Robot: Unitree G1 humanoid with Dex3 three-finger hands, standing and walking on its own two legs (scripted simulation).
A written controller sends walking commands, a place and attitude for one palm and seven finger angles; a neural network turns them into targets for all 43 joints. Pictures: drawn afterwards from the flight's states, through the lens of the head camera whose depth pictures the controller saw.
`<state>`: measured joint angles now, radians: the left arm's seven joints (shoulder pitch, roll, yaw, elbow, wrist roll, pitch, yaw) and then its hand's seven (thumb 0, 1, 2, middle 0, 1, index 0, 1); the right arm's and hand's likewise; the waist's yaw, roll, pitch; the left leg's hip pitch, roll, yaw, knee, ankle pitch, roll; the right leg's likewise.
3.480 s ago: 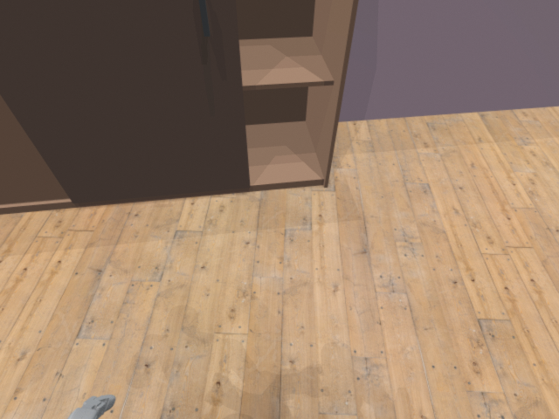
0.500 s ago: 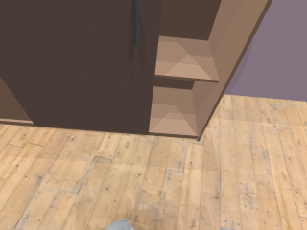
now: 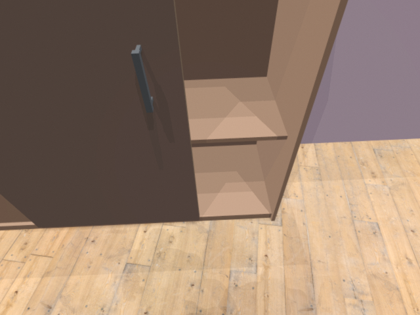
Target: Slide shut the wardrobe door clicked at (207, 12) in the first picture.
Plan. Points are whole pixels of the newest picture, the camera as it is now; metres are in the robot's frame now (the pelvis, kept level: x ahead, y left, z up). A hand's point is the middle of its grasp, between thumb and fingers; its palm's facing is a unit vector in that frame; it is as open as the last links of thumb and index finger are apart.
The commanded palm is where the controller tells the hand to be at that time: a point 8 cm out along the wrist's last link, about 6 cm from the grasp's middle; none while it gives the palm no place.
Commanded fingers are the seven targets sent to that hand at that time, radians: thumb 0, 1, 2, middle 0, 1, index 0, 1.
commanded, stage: take the last steps up to it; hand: left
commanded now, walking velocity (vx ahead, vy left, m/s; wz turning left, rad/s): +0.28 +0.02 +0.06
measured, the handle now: (144, 80) +0.66 +0.18 +0.11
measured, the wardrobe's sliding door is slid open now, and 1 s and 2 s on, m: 0.38 0.38 0.38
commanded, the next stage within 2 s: come to a stop and stand still in 0.38 s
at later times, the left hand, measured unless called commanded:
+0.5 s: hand out of the picture +0.06 +0.14 -0.17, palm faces +0.19 -0.97 -0.14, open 7.4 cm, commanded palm none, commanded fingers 0.00 0.90 0.90 -0.20 -0.30 -0.20 -0.30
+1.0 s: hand (132, 297) +0.20 +0.19 -0.17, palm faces +0.05 -0.96 -0.29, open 7.4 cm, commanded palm none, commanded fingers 0.00 0.90 0.90 -0.20 -0.30 -0.20 -0.30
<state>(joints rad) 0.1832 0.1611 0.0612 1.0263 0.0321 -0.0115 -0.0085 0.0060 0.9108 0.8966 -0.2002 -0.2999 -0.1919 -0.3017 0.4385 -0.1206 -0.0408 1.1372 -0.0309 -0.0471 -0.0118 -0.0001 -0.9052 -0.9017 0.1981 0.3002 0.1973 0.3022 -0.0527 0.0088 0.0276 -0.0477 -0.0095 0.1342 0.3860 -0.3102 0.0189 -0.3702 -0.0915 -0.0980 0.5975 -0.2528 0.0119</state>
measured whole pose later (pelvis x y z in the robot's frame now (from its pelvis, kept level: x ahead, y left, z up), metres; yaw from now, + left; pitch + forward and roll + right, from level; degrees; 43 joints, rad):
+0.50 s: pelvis +0.15 +0.00 +0.00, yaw +4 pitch -1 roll -1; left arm 0.44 0.10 0.03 1.15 0.03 -0.05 0.02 0.00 0.91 0.90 -0.20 -0.30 -0.20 -0.30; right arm 0.15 -0.17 -0.04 1.03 -0.02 -0.02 0.02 0.00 -0.91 -0.90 0.19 0.30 0.19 0.30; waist 0.06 0.01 0.04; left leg -0.39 0.07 0.10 0.61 -0.21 0.01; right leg -0.03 -0.03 -0.19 0.38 -0.33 0.00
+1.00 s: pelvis +0.16 -0.02 -0.01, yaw +1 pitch -1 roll +1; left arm 0.23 0.22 0.05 1.01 0.03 0.03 0.04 0.00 0.91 0.90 -0.20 -0.30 -0.19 -0.30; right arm 0.19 -0.19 -0.05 1.04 -0.02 0.03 -0.02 -0.01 -0.91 -0.90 0.20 0.30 0.20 0.30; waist -0.01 -0.01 0.04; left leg -0.31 0.06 0.15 0.49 -0.16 0.00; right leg -0.22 -0.07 -0.03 0.56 -0.33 0.02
